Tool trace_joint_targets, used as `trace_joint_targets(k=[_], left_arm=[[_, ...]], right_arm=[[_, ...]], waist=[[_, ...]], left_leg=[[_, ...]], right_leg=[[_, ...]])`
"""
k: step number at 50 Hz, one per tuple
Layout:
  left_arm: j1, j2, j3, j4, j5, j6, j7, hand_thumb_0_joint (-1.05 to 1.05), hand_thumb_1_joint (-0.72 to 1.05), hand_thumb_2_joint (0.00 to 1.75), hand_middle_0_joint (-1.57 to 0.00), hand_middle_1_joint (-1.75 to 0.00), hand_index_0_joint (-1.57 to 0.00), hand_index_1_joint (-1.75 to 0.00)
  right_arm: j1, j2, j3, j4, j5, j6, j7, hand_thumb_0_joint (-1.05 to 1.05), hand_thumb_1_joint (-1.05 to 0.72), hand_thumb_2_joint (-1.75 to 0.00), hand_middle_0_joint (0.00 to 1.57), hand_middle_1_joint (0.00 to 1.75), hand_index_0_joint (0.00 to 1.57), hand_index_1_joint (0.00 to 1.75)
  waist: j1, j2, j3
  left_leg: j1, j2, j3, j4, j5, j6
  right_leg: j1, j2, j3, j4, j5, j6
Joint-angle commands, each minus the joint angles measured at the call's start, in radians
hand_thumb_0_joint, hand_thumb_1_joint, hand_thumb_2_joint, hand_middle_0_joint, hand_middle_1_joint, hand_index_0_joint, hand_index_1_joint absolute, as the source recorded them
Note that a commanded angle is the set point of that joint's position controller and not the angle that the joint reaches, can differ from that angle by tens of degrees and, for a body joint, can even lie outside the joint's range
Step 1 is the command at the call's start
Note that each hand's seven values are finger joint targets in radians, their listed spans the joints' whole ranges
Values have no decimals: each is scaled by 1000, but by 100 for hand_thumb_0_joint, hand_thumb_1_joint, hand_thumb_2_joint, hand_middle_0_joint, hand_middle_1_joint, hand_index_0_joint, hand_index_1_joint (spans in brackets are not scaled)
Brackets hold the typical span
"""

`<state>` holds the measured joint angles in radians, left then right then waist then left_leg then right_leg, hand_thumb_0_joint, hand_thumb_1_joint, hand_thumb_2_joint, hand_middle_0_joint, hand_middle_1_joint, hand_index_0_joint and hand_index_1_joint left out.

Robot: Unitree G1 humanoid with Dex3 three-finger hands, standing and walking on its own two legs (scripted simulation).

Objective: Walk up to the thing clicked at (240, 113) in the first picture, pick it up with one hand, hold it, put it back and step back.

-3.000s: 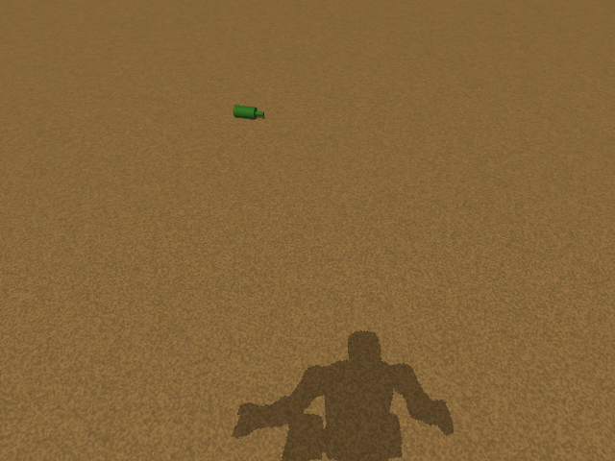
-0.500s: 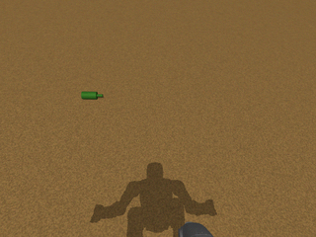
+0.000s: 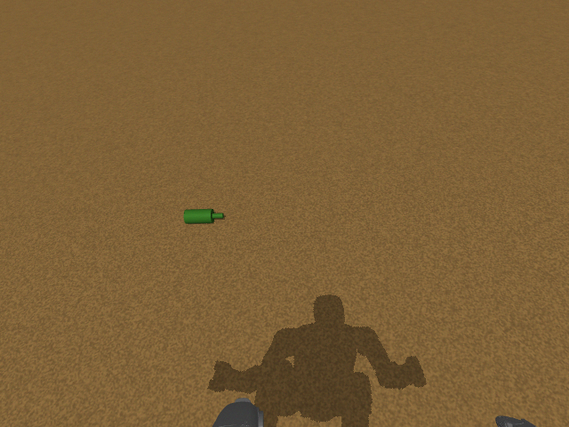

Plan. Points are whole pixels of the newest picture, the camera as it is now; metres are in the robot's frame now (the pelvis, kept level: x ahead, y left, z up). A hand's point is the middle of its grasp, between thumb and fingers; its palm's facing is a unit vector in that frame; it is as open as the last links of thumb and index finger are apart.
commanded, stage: walk up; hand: left
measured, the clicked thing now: (204, 216) +1.08 +0.44 -0.74
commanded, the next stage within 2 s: none
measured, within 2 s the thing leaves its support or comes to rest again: neither
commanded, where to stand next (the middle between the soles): +0.68 +0.22 m, yaw -3 degrees
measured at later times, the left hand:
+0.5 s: hand (95, 354) +0.27 +0.37 -0.14, palm faces -0.09 -0.92 -0.38, open 7.4 cm
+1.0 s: hand (83, 281) +0.41 +0.45 -0.14, palm faces -0.02 -0.89 -0.45, open 7.4 cm
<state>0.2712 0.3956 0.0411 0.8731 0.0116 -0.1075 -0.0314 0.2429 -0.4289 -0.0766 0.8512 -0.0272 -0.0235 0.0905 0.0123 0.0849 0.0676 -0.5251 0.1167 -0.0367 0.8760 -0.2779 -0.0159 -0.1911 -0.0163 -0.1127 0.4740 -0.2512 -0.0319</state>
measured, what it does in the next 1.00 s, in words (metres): walks ahead: left foot, then right foot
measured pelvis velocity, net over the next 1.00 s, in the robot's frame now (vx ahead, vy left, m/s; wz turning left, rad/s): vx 0.38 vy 0.15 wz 0.00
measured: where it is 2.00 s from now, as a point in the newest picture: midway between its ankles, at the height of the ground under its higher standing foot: (241, 318)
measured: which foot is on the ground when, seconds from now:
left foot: up 0.00-0.12, down 0.14-0.62, up 0.64-1.00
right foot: down 0.00-0.18, up 0.20-0.58, down 0.60-1.00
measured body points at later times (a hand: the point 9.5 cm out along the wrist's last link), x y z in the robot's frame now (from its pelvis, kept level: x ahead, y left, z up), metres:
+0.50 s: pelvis +0.21 +0.10 +0.00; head +0.23 +0.10 +0.45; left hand +0.27 +0.42 -0.11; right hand +0.25 -0.22 -0.11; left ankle +0.19 +0.19 -0.74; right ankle +0.32 -0.04 -0.70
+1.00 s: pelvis +0.38 +0.15 -0.01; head +0.39 +0.14 +0.44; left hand +0.42 +0.49 -0.11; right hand +0.46 -0.19 -0.12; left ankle +0.47 +0.31 -0.73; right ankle +0.37 -0.01 -0.74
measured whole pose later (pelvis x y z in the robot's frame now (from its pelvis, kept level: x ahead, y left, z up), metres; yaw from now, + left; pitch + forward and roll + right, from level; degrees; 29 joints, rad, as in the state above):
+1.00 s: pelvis +0.38 +0.15 -0.01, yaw +0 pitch -2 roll -2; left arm 0.34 0.45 0.05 0.88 0.02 -0.08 -0.02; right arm 0.28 -0.46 -0.10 0.86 -0.04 -0.01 0.10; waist 0.03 0.06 0.05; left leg -0.44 0.13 0.01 0.68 -0.27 0.00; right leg -0.23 -0.08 -0.09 0.60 -0.34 0.00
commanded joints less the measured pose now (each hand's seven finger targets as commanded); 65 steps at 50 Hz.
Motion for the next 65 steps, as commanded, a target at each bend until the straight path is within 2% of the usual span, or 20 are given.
trace_joint_targets(k=[1,7,8,9,10,15,23,29,30,31,32,38,45,50,51,52,53,58,61,65], left_arm=[[31,306,97,-55,-3,-32,16,0,90,90,-20,-30,-20,-30],[4,308,74,-64,-4,-12,25,0,90,90,-20,-30,-20,-30],[52,243,50,-66,-7,-9,26,0,90,90,-20,-30,-20,-30],[72,184,36,-74,-30,-6,25,0,90,90,-20,-30,-20,-30],[53,257,48,-52,-20,1,44,0,90,90,-20,-30,-20,-30],[138,256,46,26,-28,15,24,0,90,90,-20,-30,-20,-30],[2,207,50,-25,-6,16,5,0,90,90,-20,-30,-20,-30],[113,221,75,0,-7,-1,19,0,90,90,-20,-30,-20,-30],[215,274,98,12,-1,-9,31,0,90,90,-20,-30,-20,-30],[259,374,121,-3,2,-15,44,0,90,90,-20,-30,-20,-30],[207,386,114,-14,-15,-7,47,0,90,90,-20,-30,-20,-30],[35,295,87,-68,-7,-12,43,0,90,90,-20,-30,-20,-30],[32,342,104,-81,4,-16,32,0,90,90,-20,-30,-20,-30],[-37,314,85,-80,8,6,30,0,90,90,-20,-30,-20,-30],[-2,257,64,-78,15,14,30,0,90,90,-20,-30,-20,-30],[42,166,37,-87,-8,16,26,0,90,90,-20,-30,-20,-30],[5,237,50,-71,-9,19,45,0,90,90,-20,-30,-20,-30],[102,258,52,16,-23,10,28,0,90,90,-20,-30,-20,-30],[58,225,49,-11,-14,12,16,0,90,90,-20,-30,-20,-30],[51,210,57,-30,-11,4,15,0,90,90,-20,-30,-20,-30]], right_arm=[[-60,-151,-51,-79,-5,-26,17,0,-90,-90,20,30,20,30],[69,-205,-85,-26,-6,-35,11,0,-90,-90,20,30,20,30],[192,-270,-106,8,-15,-45,-3,0,-90,-90,20,30,20,30],[228,-358,-126,-9,-9,-50,-16,0,-90,-90,20,30,20,30],[192,-369,-130,-23,20,-44,-21,0,-90,-90,20,30,20,30],[9,-236,-67,-78,24,-50,-37,0,-90,-90,20,30,20,30],[83,-230,-64,-99,11,-49,-34,0,-90,-90,20,30,20,30],[38,-190,-43,-147,15,-33,-34,0,-90,-90,20,30,20,30],[58,-151,-30,-155,15,-37,-34,0,-90,-90,20,30,20,30],[118,-102,-13,-166,14,-35,-33,0,-90,-90,20,30,20,30],[98,-215,-42,-138,8,-16,-41,0,-90,-90,20,30,20,30],[144,-202,-52,-45,4,5,-21,0,-90,-90,20,30,20,30],[21,-180,-62,-73,-9,-1,6,0,-90,-90,20,30,20,30],[158,-206,-85,-14,-9,-18,-2,0,-90,-90,20,30,20,30],[244,-243,-98,15,-12,-24,-15,0,-90,-90,20,30,20,30],[266,-343,-118,-5,-21,-34,-27,0,-90,-90,20,30,20,30],[226,-386,-120,-36,6,-37,-28,0,-90,-90,20,30,20,30],[84,-265,-67,-66,16,-49,-51,0,-90,-90,20,30,20,30],[105,-266,-66,-83,10,-49,-49,0,-90,-90,20,30,20,30],[68,-261,-58,-108,13,-38,-45,0,-90,-90,20,30,20,30]], waist=[[30,-195,-17],[-87,-101,-84],[-144,100,-160],[-153,319,-158],[-137,206,-165],[-17,93,-43],[-54,38,4],[45,-90,-78],[104,-210,-140],[89,-382,-198],[83,-222,-174],[-14,-200,-11],[9,-235,-8],[-98,-118,-48],[-128,29,-77],[-131,315,-59],[-126,240,-17],[-21,117,-6],[-41,113,-17],[-18,93,-34]], left_leg=[[57,16,62,-207,126,7],[432,-57,114,-316,42,56],[598,-1,-14,-423,-111,114],[698,240,-479,-599,-239,192],[640,302,-547,-623,-263,271],[342,148,-117,-602,2,208],[388,141,-41,-598,150,236],[208,55,74,-290,260,163],[118,-23,128,-40,223,117],[-101,-138,124,193,-248,63],[-141,-105,-2,295,-295,60],[-33,-16,-20,159,-54,14],[62,19,45,-121,14,9],[392,-64,130,-278,-16,30],[508,-67,73,-326,-156,50],[552,179,-406,-593,-472,145],[463,307,-636,-681,-479,271],[341,153,-174,-541,19,227],[341,182,-136,-533,141,280],[279,155,-76,-478,149,248]], right_leg=[[-31,-214,139,-184,43,-164],[-165,-199,86,104,147,-111],[-256,-107,13,446,183,-67],[-528,65,21,674,-216,-13],[-535,0,126,755,-286,-31],[-358,-91,139,580,-94,-4],[-352,-88,60,252,40,17],[109,7,16,50,106,-25],[255,-91,169,-42,-13,-68],[404,-385,641,-141,-102,-166],[313,-462,802,-186,-253,-268],[-42,-258,310,-226,-178,-182],[-133,-257,230,-193,-277,-178],[-299,-198,145,42,-309,-119],[-376,-147,101,276,-274,-90],[-577,15,5,623,-259,-17],[-609,3,107,710,-318,-22],[-421,-88,131,542,-142,1],[-358,-79,73,400,-138,17],[-189,-35,44,221,-34,1]])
